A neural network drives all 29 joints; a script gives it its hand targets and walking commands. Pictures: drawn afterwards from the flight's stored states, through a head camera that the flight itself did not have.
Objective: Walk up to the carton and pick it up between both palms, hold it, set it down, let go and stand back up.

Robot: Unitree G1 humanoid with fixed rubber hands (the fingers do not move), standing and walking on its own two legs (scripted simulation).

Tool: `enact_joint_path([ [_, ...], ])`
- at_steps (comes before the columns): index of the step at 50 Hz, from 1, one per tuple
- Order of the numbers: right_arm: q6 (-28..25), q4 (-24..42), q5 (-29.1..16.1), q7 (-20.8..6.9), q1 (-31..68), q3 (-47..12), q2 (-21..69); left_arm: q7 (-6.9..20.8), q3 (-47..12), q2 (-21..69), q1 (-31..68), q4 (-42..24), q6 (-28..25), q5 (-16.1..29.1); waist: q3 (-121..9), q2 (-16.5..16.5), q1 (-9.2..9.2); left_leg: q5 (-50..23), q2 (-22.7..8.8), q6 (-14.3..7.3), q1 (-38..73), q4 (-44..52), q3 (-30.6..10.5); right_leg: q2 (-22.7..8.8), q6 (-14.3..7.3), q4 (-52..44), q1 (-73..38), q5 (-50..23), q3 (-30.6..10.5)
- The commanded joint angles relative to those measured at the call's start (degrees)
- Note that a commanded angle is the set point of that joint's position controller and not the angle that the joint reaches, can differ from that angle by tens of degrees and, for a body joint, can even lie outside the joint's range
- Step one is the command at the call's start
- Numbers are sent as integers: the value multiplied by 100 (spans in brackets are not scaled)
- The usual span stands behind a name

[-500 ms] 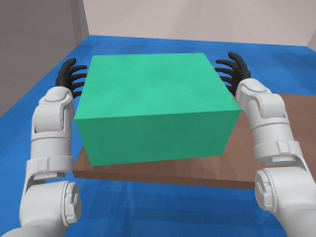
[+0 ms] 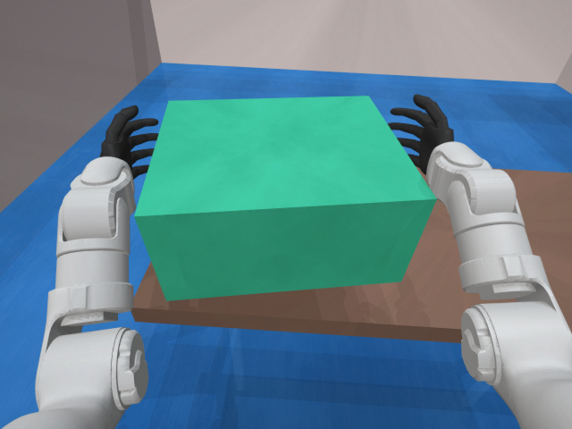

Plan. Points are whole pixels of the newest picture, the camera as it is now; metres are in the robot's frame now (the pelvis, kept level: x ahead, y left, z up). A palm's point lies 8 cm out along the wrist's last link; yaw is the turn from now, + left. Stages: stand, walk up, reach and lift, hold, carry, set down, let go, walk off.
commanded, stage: hold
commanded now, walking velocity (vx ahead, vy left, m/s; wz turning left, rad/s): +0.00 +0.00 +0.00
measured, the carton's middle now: (279, 186) +0.40 +0.01 +0.18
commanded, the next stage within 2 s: set down in 0.66 s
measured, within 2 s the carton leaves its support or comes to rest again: neither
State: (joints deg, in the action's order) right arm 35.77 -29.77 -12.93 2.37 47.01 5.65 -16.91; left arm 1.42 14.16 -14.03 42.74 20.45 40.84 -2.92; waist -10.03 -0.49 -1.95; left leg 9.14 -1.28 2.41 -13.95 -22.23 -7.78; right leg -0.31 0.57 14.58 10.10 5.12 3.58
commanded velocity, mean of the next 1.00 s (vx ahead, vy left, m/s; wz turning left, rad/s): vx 0.00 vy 0.00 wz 0.00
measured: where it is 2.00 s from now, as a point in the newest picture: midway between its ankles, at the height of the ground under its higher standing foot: outside the picture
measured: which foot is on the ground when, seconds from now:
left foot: down 0.00-1.00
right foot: down 0.00-1.00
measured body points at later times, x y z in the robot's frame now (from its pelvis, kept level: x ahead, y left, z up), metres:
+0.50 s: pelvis +0.00 +0.00 +0.00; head -0.06 +0.02 +0.45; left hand +0.39 +0.22 +0.24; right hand +0.39 -0.20 +0.25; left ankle +0.03 +0.14 -0.75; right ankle +0.03 -0.13 -0.75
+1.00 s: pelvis +0.00 -0.01 +0.00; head -0.06 +0.01 +0.45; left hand +0.39 +0.21 +0.26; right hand +0.39 -0.21 +0.26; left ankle +0.03 +0.14 -0.75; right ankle +0.03 -0.13 -0.75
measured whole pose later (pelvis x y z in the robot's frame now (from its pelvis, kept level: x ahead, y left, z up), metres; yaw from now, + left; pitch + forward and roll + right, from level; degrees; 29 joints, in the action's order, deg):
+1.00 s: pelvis +0.00 -0.01 +0.00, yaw +0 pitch +1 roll -1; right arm 28.6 -34.1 -9.9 0.0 47.6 9.3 -15.5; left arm 4.1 21.3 -10.2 47.7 23.3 38.1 -8.0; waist -10.1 0.1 -2.0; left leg 8.1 -1.4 2.4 -12.7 -19.9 -7.8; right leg -0.4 0.6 14.6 9.9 5.3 3.6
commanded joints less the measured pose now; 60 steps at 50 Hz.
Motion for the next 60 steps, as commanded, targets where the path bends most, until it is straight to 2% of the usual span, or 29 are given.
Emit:
enact_joint_path([
  [1, -419, 1794, -878, -571, 4302, -1566, 3336, 1218, -1998, 3516, 3978, -1423, -402, 1025, -2023, 258, -447, -328, 515, -128, -37, 829, 548, 215, -100, 78, -2080, -588, -631],
  [3, -461, 2127, -927, -547, 4342, -1672, 3480, 1221, -2026, 3494, 4071, -1658, -465, 1110, -2356, 89, -418, -667, 532, -151, 129, 715, 541, 223, -83, 178, -2216, -948, -607],
  [4, -364, 1780, -804, -502, 4124, -1475, 3250, 1278, -1993, 3371, 3851, -1338, -392, 1055, -1943, 223, -629, -536, 554, -111, 91, 743, 538, 185, -84, 59, -2169, -891, -614],
  [5, -381, 1697, -871, -536, 4262, -1590, 3283, 1277, -1777, 3239, 3867, -1174, -391, 903, -1770, 214, -332, -409, 521, -130, -36, 764, 550, 203, -80, 105, -2081, -666, -613],
  [6, -373, 1683, -849, -538, 4122, -1562, 3353, 1278, -1955, 3354, 3904, -1372, -375, 1025, -1977, 209, -527, -579, 529, -114, 63, 759, 541, 212, -101, 84, -2185, -846, -580],
  [8, -428, 1791, -966, -612, 4314, -1676, 3322, 1211, -1962, 3507, 3856, -1462, -364, 971, -2057, 351, -316, -564, 490, -82, -18, 768, 543, 247, -157, 134, -2172, -750, -612],
  [10, -428, 1803, -907, -599, 4269, -1456, 3226, 1199, -2104, 3542, 4113, -1594, -399, 1105, -2200, 338, -539, -569, 494, -63, 136, 724, 469, 254, -154, 111, -2077, -770, -579],
  [13, -398, 1705, -917, -597, 4152, -1427, 3075, 1174, -2113, 3550, 4033, -1535, -368, 1067, -1964, 473, -564, -537, 519, -4, 148, 722, 486, 254, -159, 73, -1955, -707, -570],
  [14, -404, 1601, -975, -660, 4118, -1539, 3187, 1141, -2040, 3598, 3955, -1728, -350, 992, -2052, 477, -332, -655, 458, -30, 80, 777, 467, 280, -210, 141, -2031, -719, -577],
  [17, -379, 1648, -795, -563, 4270, -1424, 3263, 1214, -1849, 3362, 3983, -1132, -376, 978, -1778, 73, -490, -254, 524, -167, -58, 804, 567, 205, -88, 33, -1976, -485, -624],
  [22, -419, 1790, -859, -597, 4252, -1531, 3235, 1207, -2009, 3538, 3913, -1418, -393, 1001, -2068, 342, -474, -389, 481, -109, 13, 787, 505, 216, -143, 104, -2122, -709, -624],
  [25, -431, 1793, -819, -590, 4262, -1531, 3300, 1226, -1955, 3499, 3955, -1397, -406, 996, -2075, 88, -523, -395, 503, -129, 70, 786, 493, 233, -109, 70, -2089, -648, -593],
  [27, -471, 1950, -851, -573, 4265, -1509, 3290, 1182, -2059, 3537, 4005, -1484, -448, 1076, -2288, 172, -485, -447, 505, -99, 91, 733, 481, 237, -116, 114, -2074, -737, -586],
  [28, -452, 1801, -791, -540, 4082, -1356, 3226, 1227, -2129, 3479, 3949, -1431, -415, 1102, -2019, 310, -673, -458, 535, -67, 84, 736, 504, 190, -112, 58, -2066, -817, -588],
  [30, -456, 2075, -850, -525, 4172, -1507, 3344, 1230, -2139, 3437, 4104, -1609, -450, 1142, -2367, 269, -633, -642, 550, -94, 194, 675, 522, 211, -79, 108, -2192, -1025, -614],
  [32, -407, 1917, -962, -563, 4269, -1624, 3365, 1192, -1902, 3397, 3975, -1515, -412, 960, -2121, 290, -346, -628, 537, -91, 82, 769, 534, 240, -106, 99, -2165, -846, -596],
  [33, -403, 1740, -878, -566, 4164, -1481, 3135, 1193, -1971, 3483, 3885, -1457, -398, 975, -2008, 330, -465, -573, 511, -53, 68, 724, 507, 234, -136, 109, -2200, -829, -601],
  [34, -437, 1582, -1257, -755, 4076, -1612, 3251, 1015, -2330, 3815, 4758, -2369, -372, 1379, -2824, 655, -477, -1058, 466, -9, 804, 804, 520, 489, -43, 254, -1915, -866, -401],
  [37, -587, 1553, -1150, -844, 4272, -1465, 3090, 908, -2339, 3902, 4341, -1988, -395, 1308, -2790, 711, -385, -1325, 451, 105, 1058, 646, 549, 482, -154, 159, -1523, -940, -453],
  [39, -626, 1162, -986, -917, 4248, -1122, 2735, 927, -1961, 3782, 4247, -1521, -359, 1129, -2221, 688, -529, -926, 364, 74, 751, 756, 462, 490, -195, 99, -1421, -557, -387],
  [40, -660, 950, -903, -959, 4258, -1100, 2764, 956, -1616, 3476, 4123, -1268, -386, 886, -2009, 502, -314, -524, 433, 35, 598, 865, 569, 448, -173, 59, -1468, -392, -406],
  [41, -609, 314, -622, -1029, 4107, -842, 2626, 1047, -1113, 3290, 4049, -740, -335, 579, -1190, 488, -342, 102, 419, -44, 100, 1093, 593, 377, -192, -38, -1531, 51, -433],
  [44, -829, 470, -343, -1090, 4515, -781, 2709, 1280, -552, 2825, 3544, -97, -306, 141, -996, 128, 34, 620, 431, -255, -164, 1260, 776, 273, -67, -61, -1687, 496, -425],
  [47, -1213, 709, -94, -1120, 4698, -914, 3001, 1352, -496, 2826, 3548, -82, -564, 119, -1413, -118, 226, 292, 415, -303, 63, 1228, 810, 238, 8, -74, -1784, 548, -340],
  [49, -1488, 434, 26, -1144, 4516, -844, 2988, 1289, -750, 2944, 3706, -160, -769, 180, -1427, 149, 24, 142, 427, -174, 152, 1128, 838, 209, -44, -16, -1669, 332, -220],
  [53, -1751, 235, 232, -1175, 4344, -742, 3054, 1252, -680, 2849, 3507, -45, -925, 48, -1595, 16, 146, 237, 416, -224, 348, 1151, 893, 199, -7, -84, -1676, 598, -144],
  [56, -2086, 913, 134, -1140, 4650, -981, 3103, 1104, -1288, 3186, 3545, -694, -1105, 367, -2315, 170, 57, -544, 417, -87, 827, 901, 828, 274, -28, 4, -1670, -86, -14],
  [59, -2086, 783, 47, -1081, 4113, -1156, 2937, 1013, -1489, 3146, 3244, -838, -1168, 379, -2267, 216, -72, -1271, 421, 51, 1225, 712, 802, 326, -31, 44, -1611, -693, 37],
  [60, -2166, 1012, -79, -1034, 4069, -1386, 3137, 957, -1753, 3247, 3363, -1289, -1262, 515, -2691, 177, 47, -1822, 472, 69, 1418, 568, 853, 329, -2, 103, -1843, -1135, 49],
])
